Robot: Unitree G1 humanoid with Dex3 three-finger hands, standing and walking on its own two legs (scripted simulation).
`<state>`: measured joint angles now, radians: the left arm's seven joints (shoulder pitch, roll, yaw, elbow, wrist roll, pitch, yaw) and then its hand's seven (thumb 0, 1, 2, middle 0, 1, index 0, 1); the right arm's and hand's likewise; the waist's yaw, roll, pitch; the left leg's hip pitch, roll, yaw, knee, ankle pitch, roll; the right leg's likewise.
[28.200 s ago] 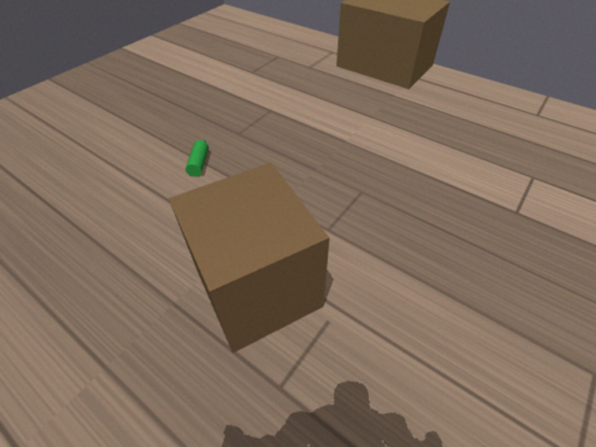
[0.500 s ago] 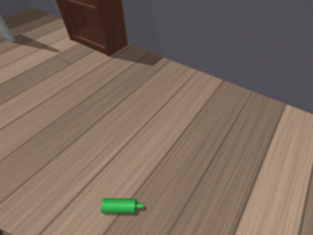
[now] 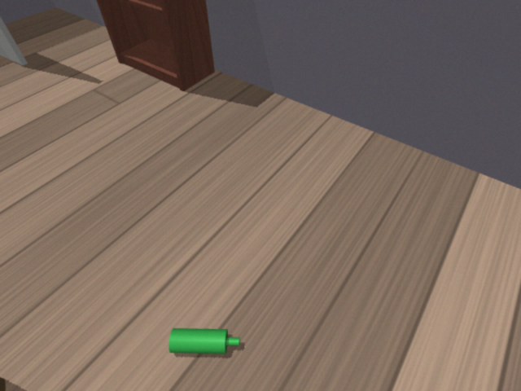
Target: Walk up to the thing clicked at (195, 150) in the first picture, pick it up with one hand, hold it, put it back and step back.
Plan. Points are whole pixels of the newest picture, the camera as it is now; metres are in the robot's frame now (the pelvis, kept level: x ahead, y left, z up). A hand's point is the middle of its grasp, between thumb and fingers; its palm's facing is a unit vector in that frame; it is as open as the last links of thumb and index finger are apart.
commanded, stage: stand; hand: left
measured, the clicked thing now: (205, 340) +0.41 +0.23 -0.74
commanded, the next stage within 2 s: none
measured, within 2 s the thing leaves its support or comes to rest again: neither
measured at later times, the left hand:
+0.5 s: hand out of the picture +0.05 +0.25 -0.16, palm faces -0.03 -0.94 -0.34, open 7.4 cm
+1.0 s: hand out of the picture +0.06 +0.25 -0.15, palm faces -0.02 -0.94 -0.34, open 7.4 cm
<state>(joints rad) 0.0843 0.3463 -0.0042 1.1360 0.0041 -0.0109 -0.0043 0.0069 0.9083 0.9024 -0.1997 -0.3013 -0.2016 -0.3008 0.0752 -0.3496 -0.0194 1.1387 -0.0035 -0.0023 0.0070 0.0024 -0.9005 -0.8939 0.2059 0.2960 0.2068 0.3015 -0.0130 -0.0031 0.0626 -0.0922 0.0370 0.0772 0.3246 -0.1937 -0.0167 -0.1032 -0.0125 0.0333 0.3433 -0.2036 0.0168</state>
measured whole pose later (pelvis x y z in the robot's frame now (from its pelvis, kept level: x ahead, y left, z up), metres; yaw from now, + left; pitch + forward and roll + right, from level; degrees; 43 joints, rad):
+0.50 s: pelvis -0.02 +0.00 +0.00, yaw +1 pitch -2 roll +0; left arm 0.11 0.35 -0.01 1.13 0.01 -0.01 -0.01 0.01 0.91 0.90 -0.20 -0.30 -0.20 -0.30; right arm 0.09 -0.34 -0.02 1.15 -0.01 0.00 0.01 0.00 -0.90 -0.89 0.21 0.30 0.21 0.30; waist -0.01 0.00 0.06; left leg -0.11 0.04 0.06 0.30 -0.15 -0.02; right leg -0.11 -0.01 0.02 0.31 -0.17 0.01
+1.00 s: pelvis -0.01 +0.00 +0.00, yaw +1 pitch -2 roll +0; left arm 0.11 0.35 -0.01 1.12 0.01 -0.01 -0.01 0.01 0.91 0.90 -0.20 -0.30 -0.20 -0.30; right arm 0.10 -0.34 -0.01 1.14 -0.01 -0.01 0.01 0.00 -0.90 -0.89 0.21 0.30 0.21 0.30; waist -0.01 0.00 0.05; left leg -0.11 0.04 0.05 0.31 -0.16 -0.02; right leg -0.11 -0.01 0.01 0.33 -0.18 0.01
